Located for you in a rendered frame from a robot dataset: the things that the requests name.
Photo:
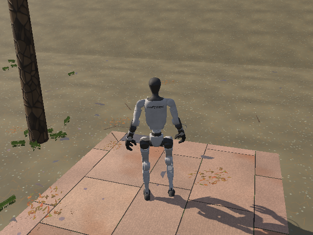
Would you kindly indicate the robot right upper arm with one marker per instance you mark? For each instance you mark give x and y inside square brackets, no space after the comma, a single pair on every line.
[173,110]

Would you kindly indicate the robot left foot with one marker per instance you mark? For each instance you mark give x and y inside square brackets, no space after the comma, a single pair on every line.
[146,196]

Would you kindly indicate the robot left hand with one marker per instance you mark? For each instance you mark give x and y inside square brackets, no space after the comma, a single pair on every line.
[127,144]

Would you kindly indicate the robot right forearm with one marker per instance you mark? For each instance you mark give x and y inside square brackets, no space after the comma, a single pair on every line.
[180,128]

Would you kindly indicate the robot left forearm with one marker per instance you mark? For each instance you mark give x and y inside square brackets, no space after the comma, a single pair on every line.
[131,131]

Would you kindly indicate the robot left upper arm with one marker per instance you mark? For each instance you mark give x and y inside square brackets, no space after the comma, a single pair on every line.
[137,112]

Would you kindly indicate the robot right hand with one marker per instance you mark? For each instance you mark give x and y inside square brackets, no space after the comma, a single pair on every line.
[179,136]

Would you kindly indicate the robot head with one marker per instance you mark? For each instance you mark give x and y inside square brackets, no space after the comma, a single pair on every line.
[154,84]

